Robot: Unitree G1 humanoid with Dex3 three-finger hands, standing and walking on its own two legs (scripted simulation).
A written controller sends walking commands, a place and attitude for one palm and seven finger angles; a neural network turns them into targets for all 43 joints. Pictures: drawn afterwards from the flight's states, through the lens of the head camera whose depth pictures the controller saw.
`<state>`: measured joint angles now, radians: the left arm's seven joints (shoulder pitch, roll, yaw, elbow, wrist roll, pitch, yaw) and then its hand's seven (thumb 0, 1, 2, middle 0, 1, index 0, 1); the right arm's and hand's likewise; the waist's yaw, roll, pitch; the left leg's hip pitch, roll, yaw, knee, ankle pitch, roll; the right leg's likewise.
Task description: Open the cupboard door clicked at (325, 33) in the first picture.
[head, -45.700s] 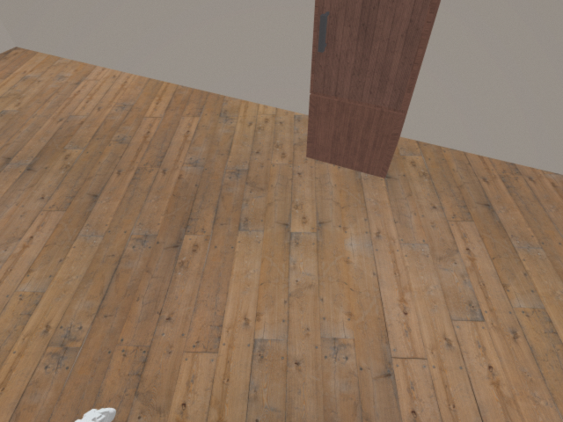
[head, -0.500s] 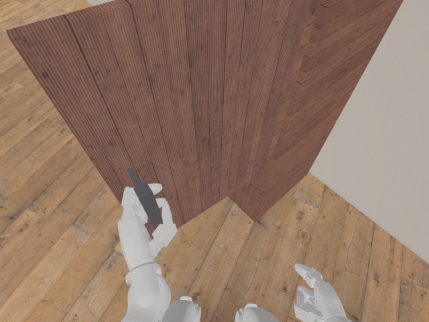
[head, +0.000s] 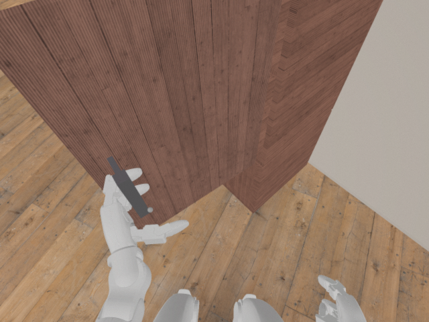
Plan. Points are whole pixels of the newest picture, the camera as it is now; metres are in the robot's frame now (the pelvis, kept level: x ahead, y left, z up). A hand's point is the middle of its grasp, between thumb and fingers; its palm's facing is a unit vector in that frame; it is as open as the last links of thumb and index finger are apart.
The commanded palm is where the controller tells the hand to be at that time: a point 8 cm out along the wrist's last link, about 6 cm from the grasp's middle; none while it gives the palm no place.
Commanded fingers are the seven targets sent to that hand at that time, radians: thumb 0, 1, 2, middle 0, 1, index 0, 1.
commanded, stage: open thumb and fingers to let go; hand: left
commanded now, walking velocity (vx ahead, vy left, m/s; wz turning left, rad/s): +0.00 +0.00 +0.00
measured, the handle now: (128, 188) +0.36 +0.17 +0.04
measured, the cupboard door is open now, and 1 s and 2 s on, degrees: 84 84 84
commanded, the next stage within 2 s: slide the hand sideways off the handle in 0.28 s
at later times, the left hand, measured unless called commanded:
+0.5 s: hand (143, 218) +0.30 +0.14 +0.02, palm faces +0.08 -0.99 -0.09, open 15.3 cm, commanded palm +0.28 +0.18 +0.03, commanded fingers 0.00 -0.50 0.30 -0.15 -0.30 -0.15 -0.30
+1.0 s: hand (114, 246) +0.25 +0.18 +0.03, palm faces -0.09 -1.00 +0.01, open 16.3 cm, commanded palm +0.23 +0.23 +0.03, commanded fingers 0.00 -0.50 0.30 -0.15 -0.30 -0.15 -0.30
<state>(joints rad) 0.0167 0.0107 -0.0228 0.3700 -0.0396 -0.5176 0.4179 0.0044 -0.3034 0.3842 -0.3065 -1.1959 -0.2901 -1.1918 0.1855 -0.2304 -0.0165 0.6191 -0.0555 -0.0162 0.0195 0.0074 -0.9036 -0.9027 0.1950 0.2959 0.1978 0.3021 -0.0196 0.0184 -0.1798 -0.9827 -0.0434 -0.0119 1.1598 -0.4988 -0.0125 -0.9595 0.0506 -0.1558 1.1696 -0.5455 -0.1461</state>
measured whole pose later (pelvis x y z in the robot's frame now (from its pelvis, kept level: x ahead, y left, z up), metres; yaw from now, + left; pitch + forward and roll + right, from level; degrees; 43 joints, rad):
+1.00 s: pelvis +0.01 +0.09 -0.01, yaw -4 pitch +19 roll -4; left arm 0.35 0.12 -0.14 0.02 -0.08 -0.50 0.01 -0.01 -0.50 0.30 -0.15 -0.32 -0.16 -0.30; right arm 0.22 -0.22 0.02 0.44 -0.01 0.01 0.04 0.01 -0.90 -0.90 0.20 0.30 0.20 0.30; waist 0.00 0.04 -0.19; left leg -1.03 -0.05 0.05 1.27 -0.57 0.11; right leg -0.98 0.04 -0.10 1.22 -0.57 -0.04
